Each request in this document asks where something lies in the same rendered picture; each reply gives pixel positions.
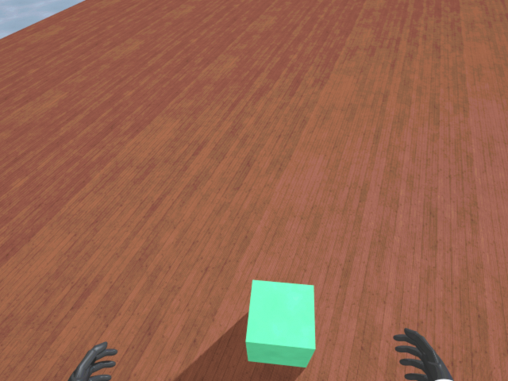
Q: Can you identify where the robot left hand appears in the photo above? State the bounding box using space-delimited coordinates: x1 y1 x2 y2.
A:
68 341 117 381

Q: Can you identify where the robot right hand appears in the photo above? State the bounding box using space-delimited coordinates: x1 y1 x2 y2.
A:
393 328 454 381

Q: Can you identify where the carton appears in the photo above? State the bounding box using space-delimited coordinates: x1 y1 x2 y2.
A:
245 280 315 368

